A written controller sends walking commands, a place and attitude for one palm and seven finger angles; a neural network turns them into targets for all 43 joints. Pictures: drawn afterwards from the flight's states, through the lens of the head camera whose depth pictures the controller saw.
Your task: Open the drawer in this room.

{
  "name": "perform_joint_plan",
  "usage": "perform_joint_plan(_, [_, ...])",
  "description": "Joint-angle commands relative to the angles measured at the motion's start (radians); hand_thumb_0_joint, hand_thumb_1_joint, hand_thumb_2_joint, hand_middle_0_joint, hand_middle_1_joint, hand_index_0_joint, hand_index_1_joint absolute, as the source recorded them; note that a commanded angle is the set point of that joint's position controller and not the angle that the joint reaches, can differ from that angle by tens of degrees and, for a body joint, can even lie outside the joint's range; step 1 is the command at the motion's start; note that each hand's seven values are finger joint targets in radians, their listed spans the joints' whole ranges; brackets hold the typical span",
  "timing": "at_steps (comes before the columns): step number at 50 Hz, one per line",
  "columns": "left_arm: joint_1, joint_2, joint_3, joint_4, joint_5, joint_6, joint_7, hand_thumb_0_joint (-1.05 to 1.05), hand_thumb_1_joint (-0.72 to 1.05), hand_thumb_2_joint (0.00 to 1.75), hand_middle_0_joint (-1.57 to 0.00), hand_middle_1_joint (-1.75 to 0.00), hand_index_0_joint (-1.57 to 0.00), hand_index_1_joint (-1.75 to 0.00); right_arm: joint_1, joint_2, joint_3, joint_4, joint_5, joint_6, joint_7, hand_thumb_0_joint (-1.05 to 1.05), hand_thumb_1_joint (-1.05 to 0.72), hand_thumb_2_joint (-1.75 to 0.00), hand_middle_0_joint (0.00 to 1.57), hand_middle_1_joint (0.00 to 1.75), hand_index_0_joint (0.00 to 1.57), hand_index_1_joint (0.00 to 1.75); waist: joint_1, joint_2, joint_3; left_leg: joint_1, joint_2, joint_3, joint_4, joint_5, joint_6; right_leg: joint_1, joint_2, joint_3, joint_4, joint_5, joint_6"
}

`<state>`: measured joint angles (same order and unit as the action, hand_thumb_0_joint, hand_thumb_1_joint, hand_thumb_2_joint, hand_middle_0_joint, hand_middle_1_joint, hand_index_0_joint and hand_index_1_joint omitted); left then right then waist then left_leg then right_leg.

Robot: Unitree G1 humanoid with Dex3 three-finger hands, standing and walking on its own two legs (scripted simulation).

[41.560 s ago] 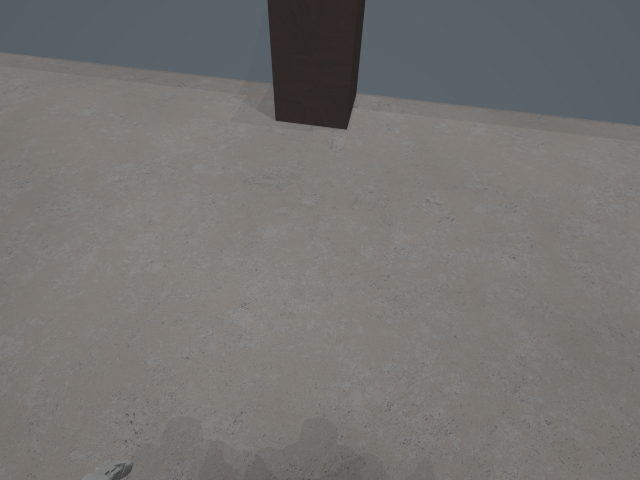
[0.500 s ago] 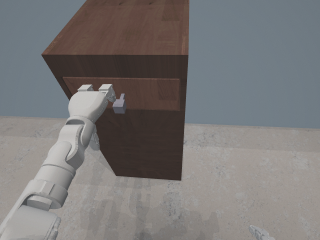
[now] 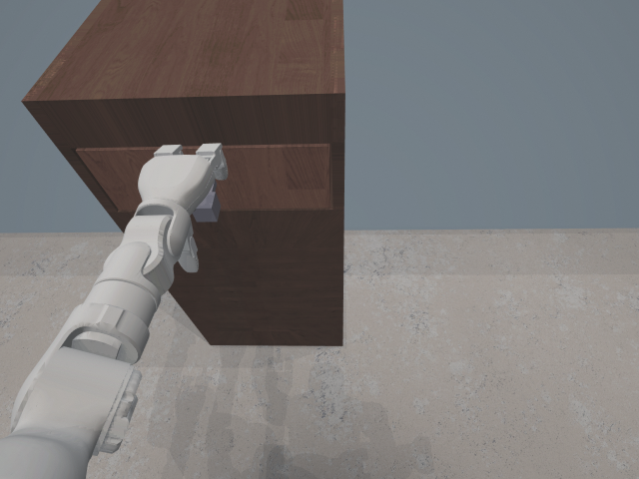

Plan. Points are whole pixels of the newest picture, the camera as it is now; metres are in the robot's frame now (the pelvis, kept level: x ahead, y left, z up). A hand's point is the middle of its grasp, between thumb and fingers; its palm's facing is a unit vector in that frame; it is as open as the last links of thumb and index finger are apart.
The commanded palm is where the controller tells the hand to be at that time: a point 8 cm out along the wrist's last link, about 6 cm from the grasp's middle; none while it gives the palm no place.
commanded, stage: move the hooked fingers above the handle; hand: left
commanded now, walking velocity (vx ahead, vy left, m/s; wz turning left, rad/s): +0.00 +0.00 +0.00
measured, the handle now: (208, 198) +0.53 +0.19 +0.01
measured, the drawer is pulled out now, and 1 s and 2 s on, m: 0.00 0.00 0.00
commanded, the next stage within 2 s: none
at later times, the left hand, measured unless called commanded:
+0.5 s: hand (190, 209) +0.46 +0.19 +0.06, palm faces -0.08 -0.02 -1.00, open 13.8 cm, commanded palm +0.45 +0.19 +0.13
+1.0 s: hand (197, 212) +0.47 +0.18 +0.05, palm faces -0.12 -0.03 -0.99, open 13.7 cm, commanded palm +0.45 +0.19 +0.13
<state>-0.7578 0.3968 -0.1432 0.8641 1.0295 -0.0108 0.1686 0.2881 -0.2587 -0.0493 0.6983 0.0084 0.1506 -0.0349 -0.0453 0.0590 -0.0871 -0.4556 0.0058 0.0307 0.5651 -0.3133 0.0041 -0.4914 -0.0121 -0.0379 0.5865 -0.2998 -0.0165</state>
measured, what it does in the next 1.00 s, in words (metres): stands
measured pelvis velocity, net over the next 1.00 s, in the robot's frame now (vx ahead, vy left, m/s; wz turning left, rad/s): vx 0.00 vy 0.01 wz -0.02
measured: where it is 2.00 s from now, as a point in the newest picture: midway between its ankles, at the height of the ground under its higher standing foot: outside the picture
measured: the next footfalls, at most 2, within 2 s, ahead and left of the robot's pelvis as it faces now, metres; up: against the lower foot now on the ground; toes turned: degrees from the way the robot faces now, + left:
none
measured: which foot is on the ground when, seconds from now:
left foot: down 0.00-1.00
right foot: down 0.00-1.00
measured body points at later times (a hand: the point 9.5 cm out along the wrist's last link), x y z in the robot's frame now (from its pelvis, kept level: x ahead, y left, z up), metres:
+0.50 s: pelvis +0.00 +0.01 +0.00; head +0.06 -0.01 +0.45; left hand +0.46 +0.19 +0.11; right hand +0.04 -0.26 -0.14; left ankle -0.03 +0.12 -0.73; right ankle -0.01 -0.11 -0.73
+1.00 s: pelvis +0.00 +0.01 +0.00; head +0.07 -0.01 +0.44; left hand +0.47 +0.18 +0.10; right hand +0.04 -0.26 -0.14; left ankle -0.03 +0.12 -0.73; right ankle -0.01 -0.11 -0.73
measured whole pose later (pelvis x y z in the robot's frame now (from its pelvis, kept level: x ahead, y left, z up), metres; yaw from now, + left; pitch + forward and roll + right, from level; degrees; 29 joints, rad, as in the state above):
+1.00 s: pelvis +0.00 +0.01 +0.00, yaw -1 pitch +13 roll +0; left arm -0.77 0.40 -0.11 0.94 1.05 -0.04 0.16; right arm 0.32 -0.25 -0.04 0.67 0.01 0.15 -0.04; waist -0.07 0.05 -0.10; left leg -0.49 0.01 0.05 0.58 -0.33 0.02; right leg -0.52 -0.01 -0.02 0.59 -0.30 -0.01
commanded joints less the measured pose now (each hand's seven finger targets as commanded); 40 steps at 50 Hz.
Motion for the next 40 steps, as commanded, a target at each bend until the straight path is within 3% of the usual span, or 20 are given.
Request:
perform_joint_plan(1, [-0.489,0.22,0.09,-0.167,0.004,-0.017,0.057,0.0,-0.5,0.3,-0.3,-1.2,-0.3,-1.2,0.065,-0.125,-0.049,-0.085,-0.006,-0.03,-0.008,0.0,-0.9,-0.9,0.2,0.3,0.2,0.3,-0.024,-0.084,-0.387,0.126,-0.044,0.006,-0.007,0.406,0.04,0.224,0.028,0.022,-0.028,0.44,-0.015])
perform_joint_plan(4, [-0.529,0.24,0.104,-0.126,0.018,-0.02,0.082,0.0,-0.5,0.3,-0.3,-1.2,-0.3,-1.2,0.084,-0.127,-0.049,-0.075,-0.006,-0.036,-0.008,0.0,-0.9,-0.9,0.2,0.3,0.2,0.3,-0.031,-0.065,-0.372,0.102,-0.043,0.004,-0.004,0.384,0.038,0.194,0.032,0.022,-0.024,0.402,-0.018])
perform_joint_plan(6, [-0.525,0.261,0.128,-0.135,0.025,-0.021,0.1,0.0,-0.5,0.3,-0.3,-1.2,-0.3,-1.2,0.092,-0.127,-0.052,-0.08,-0.01,-0.039,-0.004,0.0,-0.9,-0.9,0.2,0.3,0.2,0.3,-0.012,-0.031,-0.422,0.109,-0.044,0.008,-0.002,0.407,0.036,0.211,0.033,0.025,-0.013,0.414,-0.022])
perform_joint_plan(7, [-0.504,0.296,0.163,-0.115,0.03,-0.016,0.107,0.0,-0.5,0.3,-0.3,-1.2,-0.3,-1.2,0.093,-0.13,-0.051,-0.081,-0.01,-0.039,-0.003,0.0,-0.9,-0.9,0.2,0.3,0.2,0.3,-0.004,-0.05,-0.438,0.099,-0.044,0.006,0.002,0.43,0.036,0.23,0.036,0.02,-0.007,0.43,-0.024])
perform_joint_plan(8, [-0.514,0.29,0.152,-0.115,0.03,-0.011,0.112,0.0,-0.5,0.3,-0.3,-1.2,-0.3,-1.2,0.096,-0.13,-0.05,-0.082,-0.012,-0.038,-0.003,0.0,-0.9,-0.9,0.2,0.3,0.2,0.3,-0.009,-0.042,-0.454,0.1,-0.042,0.008,0.002,0.43,0.036,0.234,0.033,0.024,-0.003,0.438,-0.02])
perform_joint_plan(11, [-0.457,0.302,0.163,-0.062,0.03,0.02,0.113,0.0,-0.5,0.3,-0.3,-1.2,-0.3,-1.2,0.091,-0.133,-0.047,-0.087,-0.007,-0.036,-0.002,0.0,-0.9,-0.9,0.2,0.3,0.2,0.3,0.0,-0.07,-0.411,0.059,-0.04,0.022,-0.009,0.401,0.037,0.243,0.033,0.022,-0.012,0.437,-0.017])
perform_joint_plan(14, [-0.469,0.307,0.154,-0.046,0.032,0.038,0.1,0.0,-0.5,0.3,-0.3,-1.2,-0.3,-1.2,0.093,-0.142,-0.05,-0.085,-0.002,-0.036,-0.005,0.0,-0.9,-0.9,0.2,0.3,0.2,0.3,-0.013,-0.092,-0.391,0.053,-0.036,0.026,-0.017,0.372,0.041,0.238,0.033,0.023,-0.026,0.416,-0.013])
perform_joint_plan(15, [-0.484,0.286,0.131,-0.089,0.03,0.03,0.092,0.0,-0.5,0.3,-0.3,-1.2,-0.3,-1.2,0.094,-0.141,-0.052,-0.093,-0.003,-0.036,-0.005,0.0,-0.9,-0.9,0.2,0.3,0.2,0.3,-0.011,-0.057,-0.426,0.081,-0.036,0.026,-0.017,0.391,0.04,0.244,0.033,0.026,-0.025,0.425,-0.014])
perform_joint_plan(17, [-0.492,0.254,0.11,-0.131,0.018,0.007,0.07,0.0,-0.5,0.3,-0.3,-1.2,-0.3,-1.2,0.098,-0.14,-0.059,-0.097,-0.005,-0.037,-0.006,0.0,-0.9,-0.9,0.2,0.3,0.2,0.3,-0.023,-0.059,-0.461,0.13,-0.034,0.02,-0.007,0.439,0.044,0.25,0.034,0.028,-0.03,0.453,-0.013])
perform_joint_plan(21, [-0.491,0.168,0.044,-0.19,-0.003,-0.041,0.044,0.0,-0.5,0.3,-0.3,-1.2,-0.3,-1.2,0.1,-0.133,-0.064,-0.091,-0.006,-0.041,-0.006,0.0,-0.9,-0.9,0.2,0.3,0.2,0.3,-0.041,-0.041,-0.403,0.188,-0.026,0.003,-0.01,0.441,0.043,0.179,0.039,0.016,-0.046,0.398,-0.014])
perform_joint_plan(24, [-0.532,0.202,0.069,-0.183,0.004,-0.062,0.063,0.0,-0.5,0.3,-0.3,-1.2,-0.3,-1.2,0.103,-0.134,-0.061,-0.074,-0.003,-0.045,-0.007,0.0,-0.9,-0.9,0.2,0.3,0.2,0.3,-0.045,-0.035,-0.345,0.178,-0.026,-0.014,-0.013,0.398,0.039,0.13,0.042,0.012,-0.047,0.332,-0.02])
perform_joint_plan(26, [-0.583,0.177,0.049,-0.183,0.01,-0.059,0.09,0.0,-0.5,0.3,-0.3,-1.2,-0.3,-1.2,0.103,-0.13,-0.057,-0.067,-0.004,-0.049,-0.004,0.0,-0.9,-0.9,0.2,0.3,0.2,0.3,-0.054,-0.032,-0.338,0.182,-0.027,-0.021,-0.013,0.391,0.036,0.101,0.043,0.006,-0.043,0.312,-0.023])
perform_joint_plan(27, [-0.604,0.207,0.074,-0.181,0.014,-0.058,0.104,0.0,-0.5,0.3,-0.3,-1.2,-0.3,-1.2,0.103,-0.132,-0.056,-0.065,-0.005,-0.052,-0.005,0.0,-0.9,-0.9,0.2,0.3,0.2,0.3,-0.052,-0.021,-0.348,0.176,-0.03,-0.018,-0.009,0.395,0.035,0.104,0.043,0.008,-0.04,0.31,-0.025])
perform_joint_plan(28, [-0.618,0.256,0.109,-0.169,0.026,-0.049,0.123,0.0,-0.5,0.3,-0.3,-1.2,-0.3,-1.2,0.104,-0.133,-0.054,-0.06,-0.006,-0.052,-0.004,0.0,-0.9,-0.9,0.2,0.3,0.2,0.3,-0.043,-0.002,-0.368,0.17,-0.031,-0.021,-0.006,0.39,0.031,0.105,0.043,0.01,-0.029,0.305,-0.026])
perform_joint_plan(30, [-0.618,0.232,0.097,-0.125,0.033,-0.017,0.148,0.0,-0.5,0.3,-0.3,-1.2,-0.3,-1.2,0.096,-0.127,-0.048,-0.06,-0.009,-0.052,-0.001,0.0,-0.9,-0.9,0.2,0.3,0.2,0.3,-0.043,0.006,-0.381,0.16,-0.034,-0.018,-0.002,0.394,0.027,0.102,0.044,0.005,-0.018,0.31,-0.028])
perform_joint_plan(33, [-0.6,0.292,0.143,-0.047,0.043,0.039,0.159,0.0,-0.5,0.3,-0.3,-1.2,-0.3,-1.2,0.09,-0.133,-0.039,-0.065,-0.011,-0.047,-0.001,0.0,-0.9,-0.9,0.2,0.3,0.2,0.3,-0.03,-0.032,-0.413,0.111,-0.036,-0.004,-0.003,0.392,0.029,0.158,0.04,0.009,-0.008,0.349,-0.022])
perform_joint_plan(34, [-0.563,0.29,0.145,-0.022,0.04,0.059,0.153,0.0,-0.5,0.3,-0.3,-1.2,-0.3,-1.2,0.083,-0.131,-0.038,-0.072,-0.011,-0.044,-0.002,0.0,-0.9,-0.9,0.2,0.3,0.2,0.3,-0.019,-0.037,-0.428,0.107,-0.037,0.004,-0.003,0.401,0.03,0.179,0.04,0.008,-0.007,0.368,-0.022])
perform_joint_plan(36, [-0.543,0.255,0.11,0.021,0.039,0.089,0.125,0.0,-0.5,0.3,-0.3,-1.2,-0.3,-1.2,0.084,-0.134,-0.037,-0.078,-0.008,-0.037,-0.003,0.0,-0.9,-0.9,0.2,0.3,0.2,0.3,-0.026,-0.059,-0.423,0.097,-0.034,0.011,-0.003,0.411,0.029,0.187,0.039,0.007,-0.007,0.392,-0.017])
perform_joint_plan(39, [-0.487,0.198,0.069,0.013,0.019,0.087,0.065,0.0,-0.5,0.3,-0.3,-1.2,-0.3,-1.2,0.089,-0.14,-0.043,-0.097,-0.004,-0.03,-0.001,0.0,-0.9,-0.9,0.2,0.3,0.2,0.3,-0.026,-0.088,-0.425,0.119,-0.027,0.015,-0.002,0.438,0.036,0.199,0.038,0.008,-0.02,0.42,-0.012])
perform_joint_plan(40, [-0.475,0.217,0.084,0.01,0.02,0.08,0.054,0.0,-0.5,0.3,-0.3,-1.2,-0.3,-1.2,0.089,-0.143,-0.042,-0.098,-0.004,-0.026,-0.002,0.0,-0.9,-0.9,0.2,0.3,0.2,0.3,-0.025,-0.105,-0.408,0.114,-0.025,0.014,-0.003,0.437,0.037,0.198,0.038,0.007,-0.022,0.418,-0.012])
